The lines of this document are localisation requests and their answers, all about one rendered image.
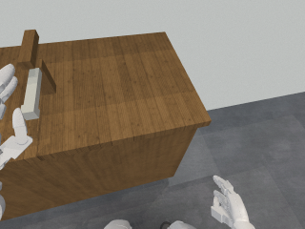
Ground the right robot shin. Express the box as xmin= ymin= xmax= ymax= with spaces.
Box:
xmin=171 ymin=220 xmax=183 ymax=226

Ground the robot left hand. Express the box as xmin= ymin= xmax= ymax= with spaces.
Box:
xmin=0 ymin=64 xmax=33 ymax=170

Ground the counter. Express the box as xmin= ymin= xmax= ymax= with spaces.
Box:
xmin=0 ymin=30 xmax=212 ymax=221

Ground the tap lever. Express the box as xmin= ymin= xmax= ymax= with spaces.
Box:
xmin=20 ymin=68 xmax=42 ymax=120

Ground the robot right hand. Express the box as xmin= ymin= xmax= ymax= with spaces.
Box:
xmin=211 ymin=175 xmax=250 ymax=228

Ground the robot left thigh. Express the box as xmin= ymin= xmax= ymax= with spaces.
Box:
xmin=104 ymin=219 xmax=132 ymax=229

